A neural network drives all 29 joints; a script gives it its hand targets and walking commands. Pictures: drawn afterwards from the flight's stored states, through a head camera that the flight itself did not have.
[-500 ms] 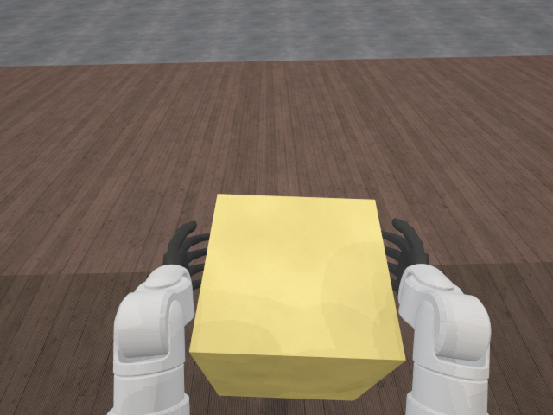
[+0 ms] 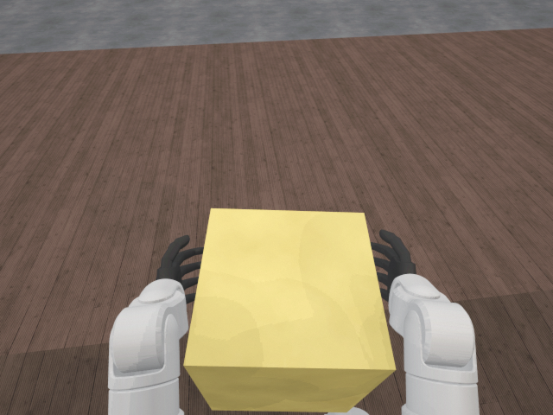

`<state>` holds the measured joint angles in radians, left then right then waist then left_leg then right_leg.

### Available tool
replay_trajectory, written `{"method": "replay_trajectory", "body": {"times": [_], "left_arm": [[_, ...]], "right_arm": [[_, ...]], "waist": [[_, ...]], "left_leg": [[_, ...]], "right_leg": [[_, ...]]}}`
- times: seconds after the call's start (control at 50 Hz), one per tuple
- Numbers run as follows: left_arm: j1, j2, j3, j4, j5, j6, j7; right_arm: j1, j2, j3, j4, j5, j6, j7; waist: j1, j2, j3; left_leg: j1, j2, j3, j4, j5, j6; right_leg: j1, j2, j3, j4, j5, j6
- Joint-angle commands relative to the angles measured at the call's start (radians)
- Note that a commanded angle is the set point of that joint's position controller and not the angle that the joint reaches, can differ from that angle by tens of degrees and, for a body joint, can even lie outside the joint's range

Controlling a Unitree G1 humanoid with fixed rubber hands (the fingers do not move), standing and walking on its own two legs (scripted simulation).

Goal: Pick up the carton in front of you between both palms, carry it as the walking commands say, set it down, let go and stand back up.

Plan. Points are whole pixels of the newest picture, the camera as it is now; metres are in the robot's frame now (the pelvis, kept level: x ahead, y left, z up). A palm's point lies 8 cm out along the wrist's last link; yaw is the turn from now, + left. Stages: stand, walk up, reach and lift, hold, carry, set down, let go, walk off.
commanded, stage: carry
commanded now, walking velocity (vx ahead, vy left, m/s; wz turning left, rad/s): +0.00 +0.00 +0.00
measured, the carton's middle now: (283, 317) +0.25 +0.00 -0.02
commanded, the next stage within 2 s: none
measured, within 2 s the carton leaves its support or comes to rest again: neither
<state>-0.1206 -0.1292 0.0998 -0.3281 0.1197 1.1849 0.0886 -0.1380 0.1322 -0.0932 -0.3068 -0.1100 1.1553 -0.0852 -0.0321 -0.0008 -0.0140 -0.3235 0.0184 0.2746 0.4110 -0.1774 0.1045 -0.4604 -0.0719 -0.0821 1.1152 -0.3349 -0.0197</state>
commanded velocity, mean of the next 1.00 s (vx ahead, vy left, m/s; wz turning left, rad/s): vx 0.00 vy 0.00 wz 0.00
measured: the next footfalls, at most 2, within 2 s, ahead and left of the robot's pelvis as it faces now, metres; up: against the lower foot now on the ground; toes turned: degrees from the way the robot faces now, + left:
right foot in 0.24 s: +0.34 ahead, -0.04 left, +0.00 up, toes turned -3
left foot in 1.28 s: +0.28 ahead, +0.15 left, +0.00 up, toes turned +9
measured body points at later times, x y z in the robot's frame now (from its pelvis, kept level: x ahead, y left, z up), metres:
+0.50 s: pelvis +0.21 -0.01 -0.01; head +0.25 -0.02 +0.43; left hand +0.56 +0.16 +0.09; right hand +0.59 -0.14 +0.09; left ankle +0.10 +0.08 -0.74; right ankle +0.27 -0.09 -0.74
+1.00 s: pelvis +0.24 +0.03 -0.01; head +0.31 +0.05 +0.44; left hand +0.61 +0.21 +0.09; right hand +0.63 -0.09 +0.10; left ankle +0.10 +0.08 -0.74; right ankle +0.27 -0.08 -0.72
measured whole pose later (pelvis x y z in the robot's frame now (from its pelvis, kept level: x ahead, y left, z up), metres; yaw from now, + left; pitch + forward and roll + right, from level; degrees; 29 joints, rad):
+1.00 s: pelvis +0.24 +0.03 -0.01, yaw +5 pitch +6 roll -2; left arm -0.65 -0.02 0.21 -0.02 0.06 1.21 0.14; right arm -0.65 0.06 -0.25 -0.02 -0.09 1.17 -0.12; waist 0.00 0.00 0.04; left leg -0.10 0.00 0.10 0.43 -0.40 0.06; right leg -0.48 -0.02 -0.15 0.72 -0.32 -0.04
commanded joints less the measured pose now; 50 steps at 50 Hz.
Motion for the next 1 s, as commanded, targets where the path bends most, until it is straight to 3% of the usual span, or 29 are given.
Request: {"method": "replay_trajectory", "body": {"times": [0.0, 0.1, 0.18, 0.22, 0.24, 0.26, 0.28, 0.3, 0.32, 0.36, 0.38, 0.4, 0.42, 0.46, 0.54, 0.58, 0.62, 0.7, 0.72, 0.76, 0.8, 0.82, 0.84, 0.86, 0.88, 0.9, 0.92, 0.94, 0.98], "left_arm": [[-0.407, -0.981, -0.734, -0.090, -0.392, -0.047, -0.255], [-0.444, -0.926, -0.755, -0.118, -0.384, -0.058, -0.231], [-0.603, -0.814, -0.762, -0.134, -0.425, -0.030, -0.227], [-0.680, -0.741, -0.741, -0.088, -0.427, -0.009, -0.224], [-0.728, -0.702, -0.720, -0.051, -0.430, 0.003, -0.222], [-0.775, -0.676, -0.687, 0.001, -0.421, 0.010, -0.219], [-0.786, -0.673, -0.658, 0.067, -0.428, 0.014, -0.214], [-0.819, -0.691, -0.647, 0.102, -0.440, 0.017, -0.211], [-0.871, -0.719, -0.637, 0.131, -0.453, 0.017, -0.208], [-0.985, -0.785, -0.620, 0.175, -0.474, 0.011, -0.208], [-1.023, -0.814, -0.611, 0.197, -0.480, 0.006, -0.209], [-1.067, -0.834, -0.605, 0.206, -0.486, 0.000, -0.211], [-1.138, -0.862, -0.606, 0.205, -0.498, -0.004, -0.213], [-1.200, -0.888, -0.595, 0.231, -0.506, -0.010, -0.206], [-1.251, -0.922, -0.557, 0.273, -0.500, -0.008, -0.190], [-1.261, -0.942, -0.544, 0.279, -0.495, -0.002, -0.186], [-1.254, -0.959, -0.537, 0.273, -0.487, 0.004, -0.185], [-1.287, -0.976, -0.559, 0.212, -0.483, 0.006, -0.182], [-1.297, -0.979, -0.570, 0.196, -0.487, 0.006, -0.182], [-1.297, -0.981, -0.591, 0.177, -0.496, 0.007, -0.184], [-1.283, -0.982, -0.611, 0.184, -0.506, 0.008, -0.187], [-1.275, -0.979, -0.617, 0.196, -0.509, 0.008, -0.189], [-1.265, -0.972, -0.620, 0.207, -0.509, 0.007, -0.190], [-1.250, -0.966, -0.619, 0.215, -0.505, 0.006, -0.189], [-1.237, -0.967, -0.621, 0.223, -0.503, 0.005, -0.189], [-1.229, -0.970, -0.623, 0.228, -0.496, 0.003, -0.187], [-1.231, -0.976, -0.624, 0.224, -0.486, 0.001, -0.187], [-1.250, -0.984, -0.625, 0.219, -0.482, -0.003, -0.186], [-1.279, -0.986, -0.621, 0.207, -0.482, -0.004, -0.186]], "right_arm": [[-0.399, 1.006, 0.751, -0.101, 0.437, -0.009, 0.273], [-0.395, 0.917, 0.743, -0.104, 0.438, -0.013, 0.284], [-0.499, 0.811, 0.715, -0.087, 0.415, 0.002, 0.257], [-0.597, 0.735, 0.699, -0.042, 0.406, 0.018, 0.239], [-0.640, 0.694, 0.683, -0.005, 0.400, 0.028, 0.228], [-0.704, 0.685, 0.674, 0.024, 0.409, 0.045, 0.216], [-0.749, 0.697, 0.657, 0.068, 0.424, 0.059, 0.208], [-0.797, 0.713, 0.650, 0.099, 0.434, 0.064, 0.203], [-0.853, 0.735, 0.640, 0.128, 0.443, 0.065, 0.201], [-0.947, 0.797, 0.616, 0.189, 0.462, 0.059, 0.201], [-0.981, 0.834, 0.608, 0.221, 0.466, 0.055, 0.203], [-1.015, 0.868, 0.604, 0.249, 0.472, 0.048, 0.205], [-1.067, 0.892, 0.597, 0.267, 0.471, 0.039, 0.207], [-1.112, 0.927, 0.578, 0.311, 0.485, 0.034, 0.208], [-1.158, 0.961, 0.536, 0.354, 0.493, 0.031, 0.198], [-1.171, 0.979, 0.520, 0.354, 0.489, 0.035, 0.196], [-1.170, 0.996, 0.512, 0.342, 0.483, 0.041, 0.197], [-1.205, 1.001, 0.531, 0.277, 0.482, 0.040, 0.197], [-1.212, 0.996, 0.540, 0.256, 0.483, 0.039, 0.195], [-1.212, 0.979, 0.553, 0.227, 0.479, 0.038, 0.192], [-1.183, 0.971, 0.559, 0.230, 0.465, 0.039, 0.189], [-1.165, 0.967, 0.558, 0.240, 0.459, 0.040, 0.190], [-1.149, 0.962, 0.558, 0.253, 0.453, 0.041, 0.192], [-1.135, 0.957, 0.557, 0.264, 0.449, 0.042, 0.196], [-1.134, 0.948, 0.554, 0.272, 0.446, 0.043, 0.200], [-1.128, 0.940, 0.551, 0.278, 0.444, 0.043, 0.205], [-1.116, 0.935, 0.552, 0.276, 0.446, 0.042, 0.209], [-1.127, 0.938, 0.556, 0.261, 0.452, 0.040, 0.213], [-1.170, 0.937, 0.562, 0.231, 0.457, 0.034, 0.217]], "waist": [[0.020, 0.091, -0.378], [0.022, 0.169, -0.318], [0.002, 0.166, -0.284], [0.034, 0.106, -0.274], [0.041, 0.054, -0.313], [0.046, -0.085, -0.381], [0.061, -0.191, -0.450], [0.059, -0.183, -0.445], [0.052, -0.147, -0.455], [0.023, -0.142, -0.459], [0.030, -0.126, -0.477], [0.033, -0.089, -0.482], [0.045, -0.009, -0.474], [0.037, 0.002, -0.501], [0.030, -0.023, -0.537], [0.029, -0.038, -0.535], [0.032, -0.025, -0.536], [0.041, 0.058, -0.541], [0.044, 0.063, -0.535], [0.058, 0.004, -0.536], [0.060, -0.123, -0.527], [0.055, -0.145, -0.515], [0.048, -0.128, -0.513], [0.046, -0.099, -0.518], [0.045, -0.002, -0.528], [0.028, 0.135, -0.527], [-0.003, 0.256, -0.488], [-0.027, 0.255, -0.450], [-0.045, 0.202, -0.402]], "left_leg": [[0.404, 0.282, -0.268, -0.127, 0.544, 0.032], [0.374, 0.216, -0.101, -0.058, 0.742, 0.011], [0.307, 0.183, -0.054, 0.048, 0.616, -0.016], [0.218, 0.148, -0.035, 0.179, 0.496, -0.061], [0.149, 0.128, -0.056, 0.256, 0.312, -0.093], [0.042, 0.074, -0.108, 0.363, -0.035, -0.111], [-0.003, 0.029, -0.163, 0.426, -0.300, -0.116], [-0.036, 0.026, -0.210, 0.439, -0.437, -0.105], [-0.043, 0.026, -0.242, 0.361, -0.466, -0.088], [0.072, 0.032, -0.221, 0.083, -0.282, -0.079], [0.134, 0.033, -0.211, 0.015, -0.150, -0.087], [0.147, 0.060, -0.231, 0.027, -0.064, -0.092], [0.158, 0.094, -0.248, 0.112, 0.151, -0.091], [0.190, 0.102, -0.231, 0.175, 0.304, -0.094], [0.146, 0.071, -0.220, 0.187, 0.261, -0.099], [0.141, 0.059, -0.211, 0.139, 0.232, -0.103], [0.185, 0.066, -0.208, 0.119, 0.331, -0.108], [0.301, 0.106, -0.207, 0.209, 0.741, -0.112], [0.292, 0.104, -0.204, 0.231, 0.762, -0.113], [0.164, 0.076, -0.195, 0.268, 0.558, -0.128], [-0.056, 0.011, -0.196, 0.144, -0.046, -0.138], [-0.071, -0.007, -0.198, 0.020, -0.152, -0.139], [0.013, -0.008, -0.181, -0.106, -0.024, -0.141], [0.149, 0.005, -0.178, -0.135, 0.202, -0.148], [0.347, 0.054, -0.189, -0.072, 0.574, -0.151], [0.579, 0.133, -0.217, 0.055, 1.023, -0.131], [0.753, 0.195, -0.281, 0.145, 1.357, -0.080], [0.805, 0.209, -0.300, 0.174, 1.424, -0.050], [0.757, 0.199, -0.298, 0.175, 1.279, -0.022]], "right_leg": [[-0.095, -0.012, 0.001, -0.146, 0.013, 0.009], [-0.054, 0.053, -0.090, -0.422, 0.180, 0.011], [0.075, 0.076, -0.134, -0.564, 0.352, -0.003], [0.251, 0.066, -0.138, -0.711, 0.525, -0.010], [0.381, -0.032, -0.042, -0.672, 0.764, -0.024], [0.543, -0.193, 0.118, -0.579, 1.123, -0.130], [0.582, -0.274, 0.249, -0.627, 1.060, -0.225], [0.565, -0.290, 0.280, -0.677, 0.948, -0.248], [0.566, -0.270, 0.266, -0.693, 0.840, -0.233], [0.498, -0.202, 0.145, -0.670, 0.742, -0.147], [0.477, -0.173, 0.106, -0.655, 0.660, -0.116], [0.458, -0.142, 0.062, -0.620, 0.637, -0.094], [0.441, -0.110, 0.027, -0.570, 0.700, -0.084], [0.419, -0.097, 0.016, -0.518, 0.810, -0.087], [0.477, -0.119, 0.027, -0.492, 1.027, -0.120], [0.495, -0.119, 0.027, -0.493, 1.051, -0.123], [0.467, -0.104, 0.014, -0.489, 0.988, -0.113], [0.350, -0.031, -0.054, -0.506, 0.723, -0.081], [0.360, -0.017, -0.064, -0.533, 0.704, -0.080], [0.502, -0.048, -0.026, -0.554, 0.904, -0.110], [0.724, -0.139, 0.081, -0.535, 1.250, -0.176], [0.764, -0.151, 0.090, -0.523, 1.292, -0.180], [0.726, -0.134, 0.055, -0.500, 1.262, -0.158], [0.613, -0.100, 0.023, -0.487, 1.109, -0.128], [0.418, -0.052, -0.029, -0.457, 0.820, -0.093], [0.148, 0.014, -0.099, -0.412, 0.389, -0.052], [-0.114, 0.093, -0.140, -0.364, -0.006, -0.018], [-0.236, 0.113, -0.124, -0.317, -0.072, -0.010], [-0.258, 0.119, -0.094, -0.358, -0.023, -0.019]]}}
